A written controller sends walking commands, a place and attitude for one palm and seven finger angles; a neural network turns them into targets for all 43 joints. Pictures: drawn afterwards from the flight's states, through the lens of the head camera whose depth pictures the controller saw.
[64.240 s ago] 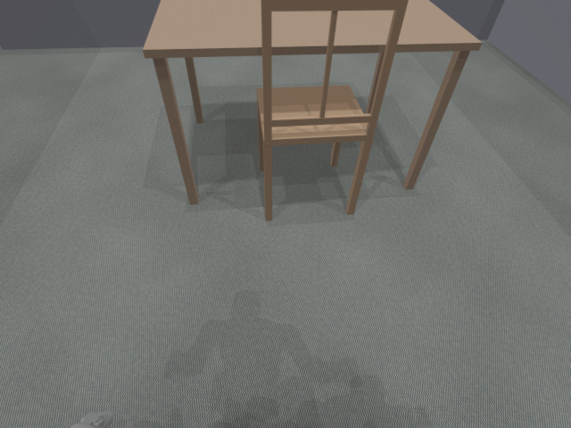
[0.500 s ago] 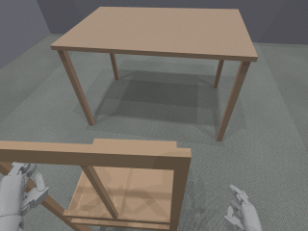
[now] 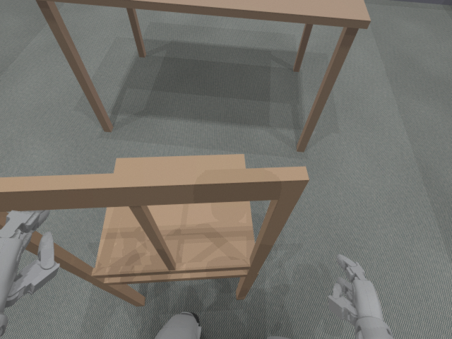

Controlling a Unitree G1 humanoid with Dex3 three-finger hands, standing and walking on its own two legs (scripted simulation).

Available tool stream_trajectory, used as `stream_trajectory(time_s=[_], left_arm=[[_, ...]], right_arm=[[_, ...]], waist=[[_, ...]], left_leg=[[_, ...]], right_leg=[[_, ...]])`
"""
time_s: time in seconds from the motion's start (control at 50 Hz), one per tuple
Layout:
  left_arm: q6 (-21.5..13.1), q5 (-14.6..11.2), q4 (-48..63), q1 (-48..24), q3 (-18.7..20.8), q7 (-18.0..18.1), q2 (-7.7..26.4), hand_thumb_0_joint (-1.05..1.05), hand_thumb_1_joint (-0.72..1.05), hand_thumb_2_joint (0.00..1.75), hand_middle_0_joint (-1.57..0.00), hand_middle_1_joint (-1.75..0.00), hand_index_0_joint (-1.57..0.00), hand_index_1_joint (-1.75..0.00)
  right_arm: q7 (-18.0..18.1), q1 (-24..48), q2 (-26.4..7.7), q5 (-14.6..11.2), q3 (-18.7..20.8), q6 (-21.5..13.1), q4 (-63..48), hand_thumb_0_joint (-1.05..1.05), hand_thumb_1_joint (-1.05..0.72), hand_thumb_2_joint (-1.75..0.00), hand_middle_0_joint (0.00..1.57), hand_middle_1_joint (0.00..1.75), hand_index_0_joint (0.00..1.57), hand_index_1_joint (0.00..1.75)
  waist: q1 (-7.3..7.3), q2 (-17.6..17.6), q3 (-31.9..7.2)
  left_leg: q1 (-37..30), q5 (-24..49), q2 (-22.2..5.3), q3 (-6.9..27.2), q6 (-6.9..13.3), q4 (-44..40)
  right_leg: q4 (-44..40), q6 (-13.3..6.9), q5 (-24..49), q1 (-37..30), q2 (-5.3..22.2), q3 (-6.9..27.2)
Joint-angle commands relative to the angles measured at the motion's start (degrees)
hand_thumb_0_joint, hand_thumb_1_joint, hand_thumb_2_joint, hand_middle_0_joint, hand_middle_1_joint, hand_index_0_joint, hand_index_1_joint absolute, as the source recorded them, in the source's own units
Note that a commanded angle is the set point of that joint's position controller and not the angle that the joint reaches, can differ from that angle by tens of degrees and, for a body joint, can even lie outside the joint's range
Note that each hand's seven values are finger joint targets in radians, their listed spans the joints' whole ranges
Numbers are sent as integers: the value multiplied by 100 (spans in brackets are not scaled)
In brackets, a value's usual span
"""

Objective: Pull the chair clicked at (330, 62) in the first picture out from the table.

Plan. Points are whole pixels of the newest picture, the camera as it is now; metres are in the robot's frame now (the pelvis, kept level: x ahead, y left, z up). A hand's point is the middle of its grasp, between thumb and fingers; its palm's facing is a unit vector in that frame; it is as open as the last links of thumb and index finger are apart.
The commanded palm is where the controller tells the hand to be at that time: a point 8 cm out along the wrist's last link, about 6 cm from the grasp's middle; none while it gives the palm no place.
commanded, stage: step back with the hand held close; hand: left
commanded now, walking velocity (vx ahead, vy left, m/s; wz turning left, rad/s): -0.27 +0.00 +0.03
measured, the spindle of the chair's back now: (159, 243) +0.27 +0.15 -0.04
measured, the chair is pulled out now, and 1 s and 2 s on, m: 0.69 0.74 0.75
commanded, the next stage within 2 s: stop stepping back and stand still in 0.96 s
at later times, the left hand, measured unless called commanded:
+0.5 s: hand (29, 324) +0.12 +0.25 +0.08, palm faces +0.09 -0.82 -0.57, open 6.7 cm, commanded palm +0.08 +0.31 +0.18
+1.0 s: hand out of the picture +0.10 +0.24 +0.11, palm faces +0.20 -0.79 -0.58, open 6.0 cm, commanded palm +0.03 +0.26 +0.18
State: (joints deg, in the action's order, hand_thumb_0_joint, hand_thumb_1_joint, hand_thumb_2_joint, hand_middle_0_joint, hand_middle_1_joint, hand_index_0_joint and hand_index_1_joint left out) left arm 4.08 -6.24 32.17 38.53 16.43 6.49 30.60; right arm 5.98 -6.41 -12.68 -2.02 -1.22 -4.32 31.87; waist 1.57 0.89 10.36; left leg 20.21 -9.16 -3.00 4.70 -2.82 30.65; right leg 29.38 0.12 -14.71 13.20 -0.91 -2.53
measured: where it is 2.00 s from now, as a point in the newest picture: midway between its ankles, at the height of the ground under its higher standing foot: outside the picture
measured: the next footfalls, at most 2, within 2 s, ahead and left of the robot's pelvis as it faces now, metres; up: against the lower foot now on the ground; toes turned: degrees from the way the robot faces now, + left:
right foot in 0.60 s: -0.07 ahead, -0.13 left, +0.00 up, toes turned +3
left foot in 0.84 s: -0.03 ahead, +0.09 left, +0.00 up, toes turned +2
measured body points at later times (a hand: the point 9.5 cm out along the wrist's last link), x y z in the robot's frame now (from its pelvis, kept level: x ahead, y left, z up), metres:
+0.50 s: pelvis -0.05 +0.00 -0.02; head -0.01 +0.04 +0.43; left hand +0.11 +0.29 +0.12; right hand +0.11 -0.23 -0.09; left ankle +0.08 +0.15 -0.73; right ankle +0.00 -0.12 -0.73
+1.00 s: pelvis -0.10 -0.04 +0.01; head -0.02 +0.01 +0.44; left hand +0.08 +0.28 +0.14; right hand +0.12 -0.24 -0.06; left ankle -0.07 +0.09 -0.73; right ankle -0.11 -0.17 -0.65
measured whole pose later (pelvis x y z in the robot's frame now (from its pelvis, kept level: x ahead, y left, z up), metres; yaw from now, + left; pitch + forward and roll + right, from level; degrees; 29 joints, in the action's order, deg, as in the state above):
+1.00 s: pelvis -0.10 -0.04 +0.01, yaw +1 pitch +0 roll -3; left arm -4.5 -1.6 32.4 34.9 22.7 6.3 32.5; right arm 3.3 -3.9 -8.4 1.1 -0.9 -14.3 36.1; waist 2.5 -3.4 10.5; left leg 18.8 -12.5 -3.4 1.2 -0.6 30.9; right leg 62.9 1.0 -30.9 28.6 -2.9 0.2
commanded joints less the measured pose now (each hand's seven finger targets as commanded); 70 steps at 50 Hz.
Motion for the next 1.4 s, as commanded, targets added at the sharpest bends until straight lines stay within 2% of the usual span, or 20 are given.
stream_trajectory(time_s=[0.0,0.16,0.32,0.4,0.48,0.54,0.6,0.64,0.66,0.68,0.72,0.78,0.82,0.84,0.88,1.1,1.18,1.24,1.32,1.38], left_arm=[[-1431,80,2876,-554,2091,543,1327,0,90,90,-20,-30,-20,-30],[-1798,165,2960,-460,2399,557,1477,0,90,90,-20,-30,-20,-30],[-2024,96,3088,-745,2331,680,1669,0,90,90,-20,-30,-20,-30],[-2104,97,3238,-892,2335,694,1627,0,90,90,-20,-30,-20,-30],[-2195,287,3081,-1219,2425,579,1531,0,90,90,-20,-30,-20,-30],[-2252,208,3154,-966,2592,497,1692,0,90,90,-20,-30,-20,-30],[-2465,5,3343,-603,2757,356,1760,0,90,90,-20,-30,-20,-30],[-2572,60,3406,-712,2584,272,1658,0,90,90,-20,-30,-20,-30],[-2521,84,3426,-991,2311,262,1526,0,90,90,-20,-30,-20,-30],[-2395,127,3217,-1073,2341,359,1720,0,90,90,-20,-30,-20,-30],[-2169,120,2777,-903,2228,489,1383,0,90,90,-20,-30,-20,-30],[-2148,104,2698,-1046,2173,538,1470,0,90,90,-20,-30,-20,-30],[-2275,162,2795,-1244,1982,605,1240,0,90,90,-20,-30,-20,-30],[-2251,384,2473,-1097,1828,586,1025,0,90,90,-20,-30,-20,-30],[-2305,263,2450,-1250,1874,438,1081,0,90,90,-20,-30,-20,-30],[-2006,73,2885,-163,2136,271,1023,0,90,90,-20,-30,-20,-30],[-2086,266,1768,-304,2345,274,1143,0,90,90,-20,-30,-20,-30],[-1983,327,368,-582,2153,277,914,0,90,90,-20,-30,-20,-30],[-1813,335,-936,-595,1848,232,319,0,90,90,-20,-30,-20,-30],[-1939,446,-1043,-569,1450,253,82,0,90,90,-20,-30,-20,-30]], right_arm=[[112,296,-671,44,298,-375,-836,0,-90,-90,20,30,20,30],[191,25,-698,122,249,-681,-750,0,-90,-90,20,30,20,30],[223,-195,-643,240,223,-898,-376,0,-90,-90,20,30,20,30],[273,-83,-772,258,223,-1068,-351,0,-90,-90,20,30,20,30],[236,-272,-862,293,334,-1250,-290,0,-90,-90,20,30,20,30],[104,-253,-750,271,353,-1342,-258,0,-90,-90,20,30,20,30],[-11,-420,-626,342,367,-1333,-165,0,-90,-90,20,30,20,30],[-123,-419,-432,315,245,-1349,-88,0,-90,-90,20,30,20,30],[-154,-323,-617,200,387,-1393,-214,0,-90,-90,20,30,20,30],[-137,-98,-728,104,458,-1334,-327,0,-90,-90,20,30,20,30],[-31,71,-500,153,333,-1140,-236,0,-90,-90,20,30,20,30],[192,286,-441,184,-42,-1122,-223,0,-90,-90,20,30,20,30],[72,94,-474,282,228,-1244,-50,0,-90,-90,20,30,20,30],[-67,-159,-511,266,431,-1208,2,0,-90,-90,20,30,20,30],[-169,-375,-596,324,480,-1236,-54,0,-90,-90,20,30,20,30],[-284,-154,-637,129,460,-1034,-612,0,-90,-90,20,30,20,30],[-228,-396,-531,53,374,-871,-493,0,-90,-90,20,30,20,30],[-263,-525,-604,-15,494,-655,-392,0,-90,-90,20,30,20,30],[-246,-145,-501,-84,409,-282,-277,0,-90,-90,20,30,20,30],[-185,-151,-522,-68,429,-378,-348,0,-90,-90,20,30,20,30]], waist=[[11,1390,-2299],[-51,1674,-1962],[-129,768,-2160],[-85,1649,-2026],[-112,2579,-1661],[43,2424,-2001],[71,2095,-2456],[10,1226,-2568],[42,-307,-2542],[18,-934,-2216],[-68,-213,-2065],[-339,562,-2014],[-196,1440,-2362],[-259,1292,-2432],[-186,926,-2426],[-85,2236,-2366],[-206,402,-1877],[-245,-1891,-1599],[-397,-1308,-1025],[-305,-846,-583]], left_leg=[[-277,359,-566,381,444,-549],[1070,-2585,-491,548,496,-909],[-467,-1517,37,149,209,747],[282,-1478,-558,925,430,-668],[2498,-3544,-1355,1493,916,-2023],[1233,-2199,-1080,1059,849,-1249],[-267,-639,-1029,838,471,-344],[-1232,809,-245,-145,180,1293],[-517,-1018,481,-353,-77,2534],[572,-2156,659,-175,-29,4002],[1394,-2609,225,286,76,4527],[37,-258,222,-317,126,-785],[-2544,5698,-1618,1109,696,-563],[-2636,5904,-2059,1201,901,-230],[-2474,5444,-2041,1045,1246,-348],[-1199,1649,-1148,-29,755,-469],[-211,-1575,-261,-484,317,746],[705,-1785,269,-399,111,3742],[182,-1438,-130,-146,339,2444],[-123,-1247,173,-710,457,-320]], right_leg=[[-50,7,731,-744,467,222],[113,-7,-651,-897,315,296],[-679,-462,-960,895,1111,1010],[273,-78,-709,207,332,309],[2252,99,-997,-1414,-265,64],[1433,45,-788,-858,-175,15],[-290,-257,-892,-310,165,193],[-1380,-447,823,135,702,485],[-1240,-811,2462,147,1483,1865],[-1001,-1225,3851,126,2360,2849],[-362,-1357,5020,-509,2343,2088],[1251,-298,5179,-837,855,536],[2421,51,-710,1409,53,262],[3337,-27,-2093,1600,-42,665],[3978,51,-2177,1984,-98,703],[1179,105,-797,355,293,-91],[-1145,46,801,-797,713,-146],[-1470,-976,2223,-201,2539,2134],[-916,-517,1037,768,1835,337],[-664,-250,-74,561,1348,231]])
